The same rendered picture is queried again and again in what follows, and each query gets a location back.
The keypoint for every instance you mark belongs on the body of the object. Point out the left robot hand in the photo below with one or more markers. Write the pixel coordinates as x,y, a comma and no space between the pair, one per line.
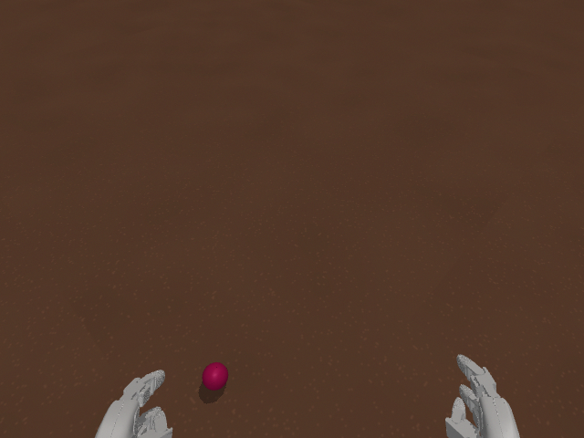
122,417

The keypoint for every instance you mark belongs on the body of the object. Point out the right robot hand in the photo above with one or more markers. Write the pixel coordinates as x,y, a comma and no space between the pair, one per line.
492,414

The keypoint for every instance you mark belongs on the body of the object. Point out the ball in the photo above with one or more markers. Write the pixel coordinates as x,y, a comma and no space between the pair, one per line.
215,376

